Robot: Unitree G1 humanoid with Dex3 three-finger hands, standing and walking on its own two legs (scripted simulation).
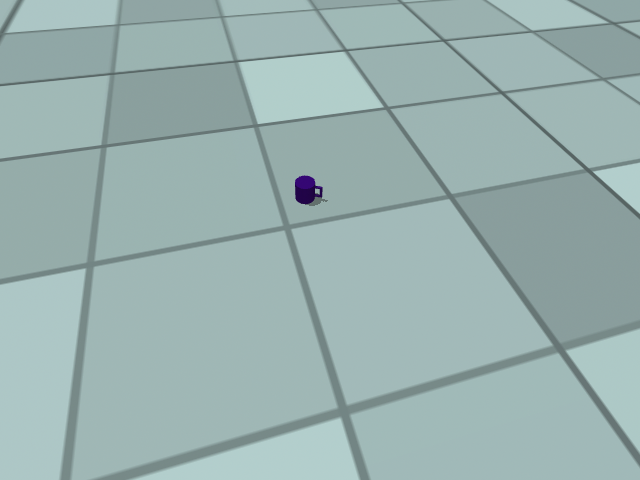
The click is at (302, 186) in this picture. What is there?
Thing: mug
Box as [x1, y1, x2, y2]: [295, 176, 322, 203]
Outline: 295,180 295,197 297,201 301,203 311,202 315,196 321,196 322,188 320,186 315,186 314,180 311,177 300,176
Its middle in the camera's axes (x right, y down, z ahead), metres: -0.06 -0.21 +1.78
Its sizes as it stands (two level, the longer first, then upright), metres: 0.123 0.089 0.092
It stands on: the floor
